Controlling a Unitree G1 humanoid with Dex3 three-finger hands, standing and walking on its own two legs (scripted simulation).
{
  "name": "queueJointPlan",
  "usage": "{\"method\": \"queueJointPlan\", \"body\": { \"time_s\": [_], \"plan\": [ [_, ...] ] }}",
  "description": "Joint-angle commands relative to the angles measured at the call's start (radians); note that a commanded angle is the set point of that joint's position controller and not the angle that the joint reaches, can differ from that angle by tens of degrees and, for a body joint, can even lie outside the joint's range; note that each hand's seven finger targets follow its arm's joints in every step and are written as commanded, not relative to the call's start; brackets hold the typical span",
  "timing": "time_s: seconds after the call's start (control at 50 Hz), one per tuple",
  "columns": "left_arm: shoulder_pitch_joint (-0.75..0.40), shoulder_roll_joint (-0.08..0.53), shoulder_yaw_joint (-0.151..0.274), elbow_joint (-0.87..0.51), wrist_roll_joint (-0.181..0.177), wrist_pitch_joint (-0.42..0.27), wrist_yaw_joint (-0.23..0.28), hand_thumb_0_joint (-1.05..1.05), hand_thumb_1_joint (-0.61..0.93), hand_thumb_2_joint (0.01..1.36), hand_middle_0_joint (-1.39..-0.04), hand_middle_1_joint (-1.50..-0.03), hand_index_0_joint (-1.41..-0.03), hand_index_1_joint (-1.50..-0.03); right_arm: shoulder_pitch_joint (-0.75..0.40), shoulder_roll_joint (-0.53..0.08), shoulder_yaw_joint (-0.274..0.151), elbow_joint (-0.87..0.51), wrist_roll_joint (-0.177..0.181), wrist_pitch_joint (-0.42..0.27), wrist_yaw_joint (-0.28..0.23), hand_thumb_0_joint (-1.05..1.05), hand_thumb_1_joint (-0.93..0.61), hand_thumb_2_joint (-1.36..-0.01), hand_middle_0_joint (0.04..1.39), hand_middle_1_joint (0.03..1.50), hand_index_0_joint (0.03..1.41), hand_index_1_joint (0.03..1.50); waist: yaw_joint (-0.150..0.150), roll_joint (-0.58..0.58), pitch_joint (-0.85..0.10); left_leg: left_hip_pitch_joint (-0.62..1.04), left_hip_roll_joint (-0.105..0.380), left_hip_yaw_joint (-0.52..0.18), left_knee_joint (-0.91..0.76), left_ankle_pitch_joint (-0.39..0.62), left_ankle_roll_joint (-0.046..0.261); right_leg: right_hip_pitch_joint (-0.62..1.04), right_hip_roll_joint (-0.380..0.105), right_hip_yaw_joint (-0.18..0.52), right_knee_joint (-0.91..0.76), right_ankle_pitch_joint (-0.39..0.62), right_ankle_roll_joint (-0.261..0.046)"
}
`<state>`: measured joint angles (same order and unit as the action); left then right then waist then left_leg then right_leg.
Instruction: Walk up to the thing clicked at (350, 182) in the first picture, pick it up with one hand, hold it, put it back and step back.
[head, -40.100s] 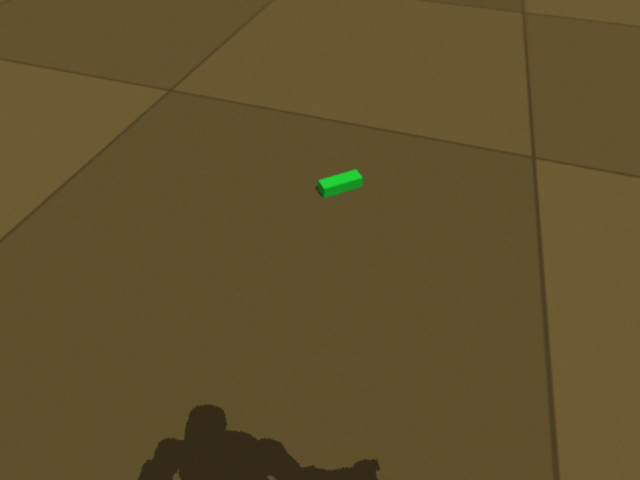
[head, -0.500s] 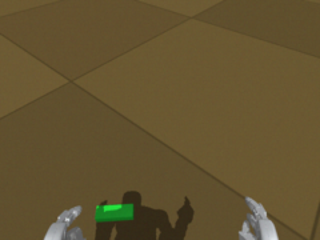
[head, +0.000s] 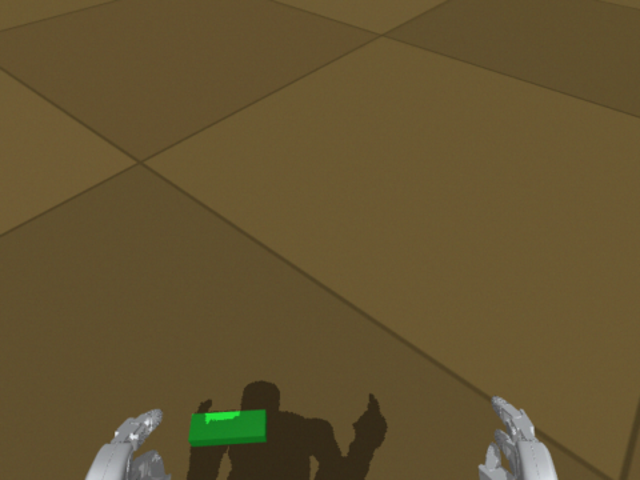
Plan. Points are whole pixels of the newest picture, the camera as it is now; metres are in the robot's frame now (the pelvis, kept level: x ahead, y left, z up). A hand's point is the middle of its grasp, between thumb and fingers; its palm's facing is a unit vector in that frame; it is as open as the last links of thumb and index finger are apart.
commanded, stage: home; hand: left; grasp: from above
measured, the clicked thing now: (229, 428) +0.42 +0.23 -0.69
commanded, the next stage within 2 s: stand in 0.24 s
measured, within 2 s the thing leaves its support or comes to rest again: neither
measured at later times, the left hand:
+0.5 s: hand out of the picture +0.14 +0.22 -0.08, palm faces +0.02 -0.95 -0.32, open 7.4 cm
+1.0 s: hand out of the picture +0.01 +0.24 -0.10, palm faces +0.06 -0.94 -0.33, open 7.3 cm
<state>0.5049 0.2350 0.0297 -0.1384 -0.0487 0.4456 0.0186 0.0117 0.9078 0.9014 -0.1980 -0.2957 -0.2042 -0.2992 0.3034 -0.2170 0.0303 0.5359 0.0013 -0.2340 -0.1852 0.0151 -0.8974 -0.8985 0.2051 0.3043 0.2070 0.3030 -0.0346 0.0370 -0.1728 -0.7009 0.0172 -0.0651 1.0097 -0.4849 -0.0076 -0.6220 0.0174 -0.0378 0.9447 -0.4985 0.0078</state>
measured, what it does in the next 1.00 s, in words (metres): rises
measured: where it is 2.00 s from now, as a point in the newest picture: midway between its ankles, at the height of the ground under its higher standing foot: outside the picture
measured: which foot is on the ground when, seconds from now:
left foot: down 0.00-1.00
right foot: down 0.00-1.00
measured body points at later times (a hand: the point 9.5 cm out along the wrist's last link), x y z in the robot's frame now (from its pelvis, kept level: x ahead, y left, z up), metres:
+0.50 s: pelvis -0.02 +0.00 +0.02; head +0.00 +0.01 +0.47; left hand +0.14 +0.27 -0.06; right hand +0.13 -0.26 -0.08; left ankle +0.01 +0.12 -0.68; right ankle -0.02 -0.13 -0.68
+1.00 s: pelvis -0.01 +0.01 +0.06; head -0.01 +0.00 +0.51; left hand +0.00 +0.29 -0.08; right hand +0.06 -0.27 -0.08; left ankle +0.01 +0.12 -0.68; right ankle -0.02 -0.13 -0.68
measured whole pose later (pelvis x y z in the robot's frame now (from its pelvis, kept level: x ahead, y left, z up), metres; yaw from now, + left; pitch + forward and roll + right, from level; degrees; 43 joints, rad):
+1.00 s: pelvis -0.01 +0.01 +0.06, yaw +1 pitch -4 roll +0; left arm 0.22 0.28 0.04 1.10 0.04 0.01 0.03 0.01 0.91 0.90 -0.20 -0.30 -0.21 -0.30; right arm 0.17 -0.27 -0.03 1.08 -0.03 0.00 -0.02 0.01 -0.90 -0.90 0.20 0.30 0.21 0.30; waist 0.03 0.02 0.07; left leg -0.16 -0.02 -0.04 0.42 -0.20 0.01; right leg -0.11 -0.03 -0.02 0.41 -0.24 0.03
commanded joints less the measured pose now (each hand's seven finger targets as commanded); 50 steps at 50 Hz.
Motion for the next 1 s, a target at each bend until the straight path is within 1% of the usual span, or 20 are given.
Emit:
{"method": "queueJointPlan", "body": {
  "time_s": [0.0, 0.06, 0.1, 0.12, 0.18, 0.2, 0.3, 0.32, 0.34, 0.36, 0.4, 0.46, 0.48, 0.52, 0.58, 0.66, 0.72, 0.8, 0.86, 0.98],
  "plan": [
    [-0.026, 0.094, 0.058, -0.194, -0.001, -0.047, 0.013, 0.000, 0.900, 0.900, -0.200, -0.299, -0.200, -0.299, -0.065, -0.121, -0.050, -0.156, 0.004, -0.059, -0.012, 0.000, -0.900, -0.900, 0.200, 0.300, 0.200, 0.300, -0.002, 0.009, -0.047, 0.123, -0.013, 0.013, -0.154, 0.247, 0.023, 0.007, 0.015, -0.017, -0.150, 0.240, -0.011],
    [-0.023, 0.112, 0.061, -0.210, 0.005, -0.043, 0.013, 0.000, 0.900, 0.900, -0.200, -0.299, -0.200, -0.299, -0.070, -0.129, -0.054, -0.160, 0.003, -0.056, -0.010, 0.000, -0.900, -0.900, 0.200, 0.300, 0.200, 0.300, -0.002, 0.027, -0.068, 0.131, -0.012, 0.011, -0.162, 0.246, 0.021, 0.013, 0.015, -0.019, -0.144, 0.233, -0.014],
    [-0.005, 0.088, 0.046, -0.181, 0.001, -0.038, 0.010, 0.000, 0.900, 0.900, -0.200, -0.299, -0.200, -0.299, -0.066, -0.127, -0.052, -0.162, 0.004, -0.057, -0.009, 0.000, -0.900, -0.900, 0.200, 0.300, 0.200, 0.300, -0.008, 0.018, -0.053, 0.131, -0.010, 0.011, -0.161, 0.244, 0.021, 0.001, 0.017, -0.021, -0.144, 0.229, -0.013],
    [-0.024, 0.108, 0.064, -0.220, -0.001, -0.043, 0.013, 0.000, 0.900, 0.900, -0.200, -0.299, -0.200, -0.299, -0.065, -0.131, -0.055, -0.168, 0.005, -0.056, -0.010, 0.000, -0.900, -0.900, 0.200, 0.300, 0.200, 0.300, -0.004, 0.023, -0.076, 0.138, -0.012, 0.012, -0.155, 0.264, 0.022, 0.018, 0.015, -0.021, -0.143, 0.251, -0.013],
    [-0.008, 0.093, 0.050, -0.188, 0.000, -0.041, 0.011, 0.000, 0.900, 0.900, -0.200, -0.299, -0.200, -0.299, -0.066, -0.126, -0.051, -0.163, 0.004, -0.054, -0.007, 0.000, -0.900, -0.900, 0.200, 0.300, 0.200, 0.300, -0.008, 0.017, -0.056, 0.124, -0.012, 0.009, -0.158, 0.244, 0.021, 0.005, 0.017, -0.022, -0.142, 0.231, -0.014],
    [-0.032, 0.112, 0.065, -0.223, 0.000, -0.047, 0.014, 0.000, 0.900, 0.900, -0.200, -0.299, -0.200, -0.299, -0.073, -0.130, -0.053, -0.173, 0.005, -0.054, -0.008, 0.000, -0.900, -0.900, 0.200, 0.300, 0.200, 0.300, -0.003, 0.025, -0.055, 0.125, -0.010, 0.006, -0.165, 0.226, 0.020, 0.003, 0.018, -0.024, -0.139, 0.214, -0.014],
    [-0.002, 0.094, 0.046, -0.200, -0.003, -0.043, 0.013, 0.000, 0.900, 0.900, -0.200, -0.299, -0.200, -0.299, -0.062, -0.127, -0.050, -0.169, 0.005, -0.050, -0.007, 0.000, -0.900, -0.900, 0.200, 0.300, 0.200, 0.300, -0.010, 0.017, -0.077, 0.135, -0.012, 0.008, -0.155, 0.254, 0.022, 0.015, 0.017, -0.022, -0.140, 0.240, -0.014],
    [-0.304, 0.177, 0.057, 0.151, 0.118, -0.252, 0.050, 0.000, 0.900, 0.900, -0.200, -0.300, -0.200, -0.299, -0.143, -0.227, -0.087, 0.085, -0.111, 0.054, 0.053, 0.000, -0.900, -0.900, 0.200, 0.299, 0.200, 0.299, 0.077, -0.025, 0.169, 0.133, 0.032, -0.049, -0.266, 0.401, 0.075, 0.211, -0.064, 0.057, -0.186, 0.211, -0.031],
    [-0.221, 0.198, 0.079, 0.323, 0.120, -0.321, 0.045, 0.000, 0.900, 0.900, -0.200, -0.300, -0.200, -0.301, -0.166, -0.245, -0.110, 0.092, -0.113, 0.094, 0.081, 0.000, -0.900, -0.900, 0.200, 0.300, 0.200, 0.300, 0.071, -0.098, 0.096, 0.187, 0.007, -0.005, -0.240, 0.364, 0.084, 0.216, -0.081, 0.127, -0.244, 0.191, -0.071],
    [-0.213, 0.201, 0.071, 0.367, 0.116, -0.355, 0.037, 0.000, 0.900, 0.900, -0.200, -0.300, -0.200, -0.301, -0.152, -0.249, -0.109, 0.065, -0.121, 0.111, 0.096, 0.000, -0.900, -0.900, 0.200, 0.300, 0.200, 0.300, 0.047, -0.087, 0.094, 0.229, 0.012, -0.029, -0.251, 0.373, 0.083, 0.170, -0.075, 0.155, -0.248, 0.217, -0.089],
    [-0.238, 0.210, 0.059, 0.458, 0.121, -0.393, 0.029, 0.000, 0.900, 0.900, -0.200, -0.300, -0.200, -0.301, -0.135, -0.227, -0.106, 0.120, -0.082, 0.126, 0.131, 0.000, -0.900, -0.900, 0.200, 0.300, 0.200, 0.300, 0.055, -0.045, 0.033, 0.299, 0.006, -0.026, -0.278, 0.362, 0.078, 0.263, -0.101, 0.158, -0.235, 0.300, -0.081],
    [-0.281, 0.198, 0.062, 0.594, 0.100, -0.407, 0.025, 0.000, 0.900, 0.900, -0.200, -0.300, -0.200, -0.301, -0.157, -0.213, -0.110, 0.168, -0.049, 0.141, 0.162, 0.000, -0.900, -0.900, 0.200, 0.300, 0.200, 0.300, 0.067, -0.054, 0.048, 0.354, 0.008, -0.033, -0.321, 0.359, 0.069, 0.271, -0.097, 0.132, -0.290, 0.289, -0.051],
    [-0.293, 0.200, 0.061, 0.644, 0.101, -0.416, 0.028, 0.000, 0.900, 0.900, -0.200, -0.300, -0.200, -0.301, -0.165, -0.205, -0.111, 0.191, -0.047, 0.148, 0.166, 0.000, -0.900, -0.900, 0.200, 0.300, 0.200, 0.300, 0.066, -0.074, 0.048, 0.375, 0.009, -0.033, -0.331, 0.371, 0.069, 0.284, -0.104, 0.135, -0.310, 0.303, -0.049],
    [-0.321, 0.192, 0.062, 0.718, 0.098, -0.428, 0.028, 0.000, 0.900, 0.900, -0.200, -0.300, -0.200, -0.301, -0.170, -0.211, -0.110, 0.226, -0.054, 0.162, 0.166, 0.000, -0.900, -0.900, 0.200, 0.300, 0.200, 0.300, 0.065, -0.036, 0.098, 0.376, 0.023, -0.062, -0.400, 0.300, 0.071, 0.278, -0.093, 0.119, -0.339, 0.238, -0.038],
    [-0.331, 0.193, 0.061, 0.820, 0.095, -0.444, 0.026, 0.000, 0.900, 0.900, -0.200, -0.300, -0.200, -0.301, -0.175, -0.213, -0.109, 0.272, -0.053, 0.180, 0.165, 0.000, -0.900, -0.900, 0.200, 0.300, 0.200, 0.300, 0.059, -0.030, 0.142, 0.388, 0.029, -0.069, -0.467, 0.256, 0.068, 0.318, -0.092, 0.114, -0.401, 0.230, -0.035],
    [-0.315, 0.186, 0.057, 0.939, 0.088, -0.452, 0.025, 0.000, 0.900, 0.900, -0.200, -0.300, -0.200, -0.301, -0.184, -0.229, -0.108, 0.330, -0.050, 0.190, 0.159, 0.000, -0.900, -0.900, 0.200, 0.300, 0.200, 0.300, 0.064, 0.019, 0.153, 0.437, 0.056, -0.110, -0.569, 0.247, 0.067, 0.387, -0.086, 0.091, -0.455, 0.264, -0.027],
    [-0.313, 0.193, 0.055, 1.015, 0.084, -0.451, 0.024, 0.000, 0.900, 0.900, -0.200, -0.300, -0.200, -0.301, -0.179, -0.241, -0.106, 0.372, -0.046, 0.197, 0.154, 0.000, -0.900, -0.900, 0.200, 0.300, 0.200, 0.300, 0.058, 0.036, 0.199, 0.441, 0.067, -0.130, -0.665, 0.177, 0.057, 0.425, -0.082, 0.083, -0.490, 0.273, -0.019],
    [-0.321, 0.216, 0.055, 1.088, 0.083, -0.462, 0.026, 0.000, 0.900, 0.900, -0.200, -0.300, -0.200, -0.301, -0.172, -0.240, -0.106, 0.420, -0.034, 0.203, 0.151, 0.000, -0.900, -0.900, 0.200, 0.300, 0.200, 0.300, 0.051, -0.006, 0.189, 0.509, 0.057, -0.093, -0.659, 0.299, 0.046, 0.468, -0.108, 0.098, -0.561, 0.324, -0.020],
    [-0.327, 0.225, 0.050, 1.130, 0.083, -0.464, 0.027, 0.000, 0.900, 0.900, -0.200, -0.300, -0.200, -0.301, -0.158, -0.243, -0.105, 0.453, -0.030, 0.208, 0.150, 0.000, -0.900, -0.900, 0.200, 0.300, 0.200, 0.300, 0.042, -0.022, 0.203, 0.533, 0.056, -0.082, -0.670, 0.303, 0.042, 0.477, -0.116, 0.105, -0.602, 0.316, -0.018],
    [-0.325, 0.230, 0.041, 1.187, 0.084, -0.461, 0.027, 0.000, 0.900, 0.900, -0.200, -0.300, -0.200, -0.301, -0.181, -0.250, -0.101, 0.492, -0.027, 0.214, 0.151, 0.000, -0.900, -0.900, 0.200, 0.300, 0.200, 0.300, 0.049, -0.036, 0.224, 0.554, 0.060, -0.085, -0.699, 0.307, 0.034, 0.480, -0.119, 0.101, -0.639, 0.304, -0.016]
  ]
}}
